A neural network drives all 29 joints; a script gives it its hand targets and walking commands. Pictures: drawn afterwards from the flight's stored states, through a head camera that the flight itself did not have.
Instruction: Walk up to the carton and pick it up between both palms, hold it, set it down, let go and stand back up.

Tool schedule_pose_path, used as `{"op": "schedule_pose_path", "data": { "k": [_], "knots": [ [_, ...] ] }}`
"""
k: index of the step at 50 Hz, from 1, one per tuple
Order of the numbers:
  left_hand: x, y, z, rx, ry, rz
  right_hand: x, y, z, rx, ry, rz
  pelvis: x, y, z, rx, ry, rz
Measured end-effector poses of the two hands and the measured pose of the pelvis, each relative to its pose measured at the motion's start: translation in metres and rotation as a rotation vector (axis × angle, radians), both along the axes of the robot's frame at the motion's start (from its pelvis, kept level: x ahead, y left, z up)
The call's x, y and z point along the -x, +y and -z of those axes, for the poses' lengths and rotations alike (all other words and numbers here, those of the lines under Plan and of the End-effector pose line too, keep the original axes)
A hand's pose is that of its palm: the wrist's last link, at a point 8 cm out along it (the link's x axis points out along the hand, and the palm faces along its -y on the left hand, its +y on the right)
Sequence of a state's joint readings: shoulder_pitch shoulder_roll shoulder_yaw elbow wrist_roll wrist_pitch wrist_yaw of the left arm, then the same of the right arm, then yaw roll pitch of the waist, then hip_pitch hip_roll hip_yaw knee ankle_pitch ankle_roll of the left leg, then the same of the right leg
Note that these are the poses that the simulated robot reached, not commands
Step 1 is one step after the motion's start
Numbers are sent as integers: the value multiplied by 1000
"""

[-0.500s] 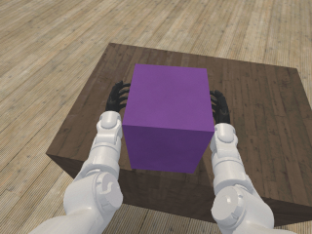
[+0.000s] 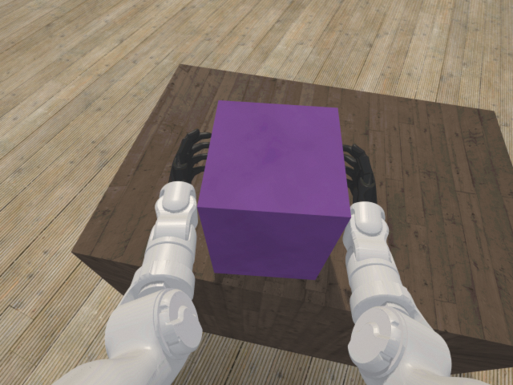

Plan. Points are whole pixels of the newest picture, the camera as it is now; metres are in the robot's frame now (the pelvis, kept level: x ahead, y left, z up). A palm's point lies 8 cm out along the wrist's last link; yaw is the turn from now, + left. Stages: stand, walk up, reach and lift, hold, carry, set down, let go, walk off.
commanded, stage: reach and lift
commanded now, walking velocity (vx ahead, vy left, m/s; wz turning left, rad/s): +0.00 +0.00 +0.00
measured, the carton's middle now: (270, 197) +0.42 +0.02 -0.01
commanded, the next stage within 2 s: none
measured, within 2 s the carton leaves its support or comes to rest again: leaves its support in 1.04 s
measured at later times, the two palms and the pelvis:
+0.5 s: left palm (183, 178) +0.41 +0.16 +0.05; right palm (361, 197) +0.40 -0.13 +0.05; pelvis +0.00 +0.00 +0.00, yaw +0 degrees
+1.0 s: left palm (181, 184) +0.40 +0.16 +0.06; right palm (363, 202) +0.39 -0.13 +0.05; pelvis -0.01 +0.00 +0.00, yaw +1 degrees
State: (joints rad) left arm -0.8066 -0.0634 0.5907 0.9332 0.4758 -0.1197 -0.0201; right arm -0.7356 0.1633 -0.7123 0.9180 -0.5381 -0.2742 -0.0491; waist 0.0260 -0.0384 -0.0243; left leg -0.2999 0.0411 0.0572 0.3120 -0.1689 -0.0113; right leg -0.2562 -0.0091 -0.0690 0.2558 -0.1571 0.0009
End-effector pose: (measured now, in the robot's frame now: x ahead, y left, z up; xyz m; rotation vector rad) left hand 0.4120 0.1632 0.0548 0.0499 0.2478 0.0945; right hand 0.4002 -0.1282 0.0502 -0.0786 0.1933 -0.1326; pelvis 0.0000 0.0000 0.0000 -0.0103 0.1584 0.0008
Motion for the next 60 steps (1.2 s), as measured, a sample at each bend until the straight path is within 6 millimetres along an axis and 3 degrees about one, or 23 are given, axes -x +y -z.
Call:
{"op": "schedule_pose_path", "data": {
  "k": [34,49,60],
  "knots": [
    [2,0,0,0,1,2,4,0,1,-14,-6,9,4,1,-1,-1,16,-8],
    [14,0,-1,-3,4,-10,14,0,-1,-17,-14,5,8,0,-1,3,-2,-10],
    [24,1,-30,-5,-16,-16,23,1,-25,-51,-36,8,17,1,-2,5,-53,-14]
  ]
}}
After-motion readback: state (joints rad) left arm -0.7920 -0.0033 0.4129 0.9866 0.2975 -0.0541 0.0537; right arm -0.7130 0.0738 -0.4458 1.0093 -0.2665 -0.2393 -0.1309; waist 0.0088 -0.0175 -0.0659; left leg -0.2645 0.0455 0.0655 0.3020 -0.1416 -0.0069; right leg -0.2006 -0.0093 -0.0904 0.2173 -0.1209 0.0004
